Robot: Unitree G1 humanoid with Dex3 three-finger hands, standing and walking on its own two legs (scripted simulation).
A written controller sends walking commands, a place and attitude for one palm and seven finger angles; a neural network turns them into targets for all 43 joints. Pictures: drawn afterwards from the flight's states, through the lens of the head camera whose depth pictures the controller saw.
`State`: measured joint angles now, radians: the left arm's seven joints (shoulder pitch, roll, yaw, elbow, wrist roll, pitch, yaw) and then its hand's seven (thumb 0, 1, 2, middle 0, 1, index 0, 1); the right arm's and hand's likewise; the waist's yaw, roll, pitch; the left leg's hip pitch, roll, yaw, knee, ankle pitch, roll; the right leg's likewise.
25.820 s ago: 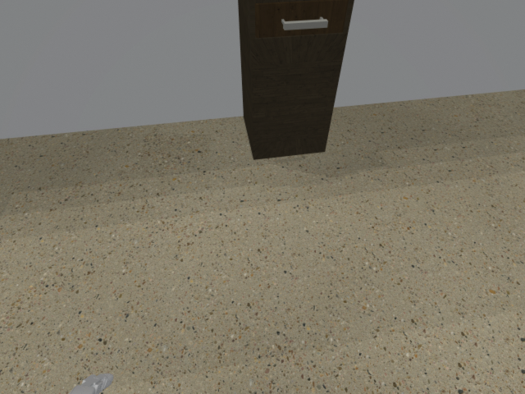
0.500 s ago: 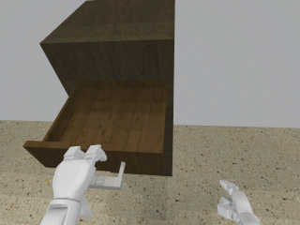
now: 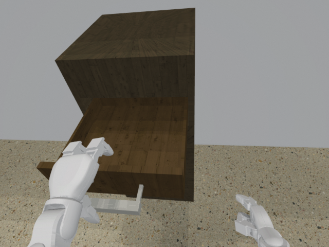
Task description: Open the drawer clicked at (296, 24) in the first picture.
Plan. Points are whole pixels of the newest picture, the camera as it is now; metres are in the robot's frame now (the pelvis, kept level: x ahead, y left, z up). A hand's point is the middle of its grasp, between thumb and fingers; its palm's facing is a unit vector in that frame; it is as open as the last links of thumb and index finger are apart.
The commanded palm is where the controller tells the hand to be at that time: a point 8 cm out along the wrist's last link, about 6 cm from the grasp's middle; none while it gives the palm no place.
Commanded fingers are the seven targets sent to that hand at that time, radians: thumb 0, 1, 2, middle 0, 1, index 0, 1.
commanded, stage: lift the hand off the handle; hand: left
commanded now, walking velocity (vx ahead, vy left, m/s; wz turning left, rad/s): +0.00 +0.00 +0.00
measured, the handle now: (108, 196) +0.24 +0.20 -0.01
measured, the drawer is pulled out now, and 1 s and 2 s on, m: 0.29 0.29 0.29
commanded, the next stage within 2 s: draw the hand back to the body in 0.28 s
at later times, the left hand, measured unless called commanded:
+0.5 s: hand (90, 180) +0.21 +0.19 +0.13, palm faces +0.09 -0.17 -0.98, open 13.8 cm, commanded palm +0.17 +0.20 +0.19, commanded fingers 0.00 -0.50 0.30 -0.30 -1.20 -0.30 -1.20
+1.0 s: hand (60, 187) +0.19 +0.24 +0.13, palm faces +0.09 -0.10 -0.99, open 13.8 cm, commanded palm +0.15 +0.24 +0.19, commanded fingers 0.00 -0.43 0.33 -0.29 -1.15 -0.29 -1.15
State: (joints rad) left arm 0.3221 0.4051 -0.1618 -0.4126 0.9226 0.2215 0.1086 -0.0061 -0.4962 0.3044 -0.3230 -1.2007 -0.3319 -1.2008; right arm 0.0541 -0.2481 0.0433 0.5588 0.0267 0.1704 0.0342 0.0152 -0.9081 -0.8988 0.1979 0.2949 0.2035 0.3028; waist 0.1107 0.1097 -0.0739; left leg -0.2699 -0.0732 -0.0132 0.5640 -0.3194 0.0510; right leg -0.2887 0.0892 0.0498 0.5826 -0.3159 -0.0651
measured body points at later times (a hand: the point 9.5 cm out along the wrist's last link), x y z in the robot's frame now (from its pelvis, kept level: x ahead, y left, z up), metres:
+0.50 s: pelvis -0.01 +0.00 +0.01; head -0.02 -0.05 +0.45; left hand +0.20 +0.19 +0.18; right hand +0.22 -0.18 -0.08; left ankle -0.02 +0.09 -0.73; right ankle -0.01 -0.08 -0.73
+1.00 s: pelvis +0.00 +0.00 +0.00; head +0.00 -0.04 +0.45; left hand +0.18 +0.24 +0.18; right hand +0.24 -0.19 -0.08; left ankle -0.02 +0.09 -0.73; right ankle -0.01 -0.08 -0.73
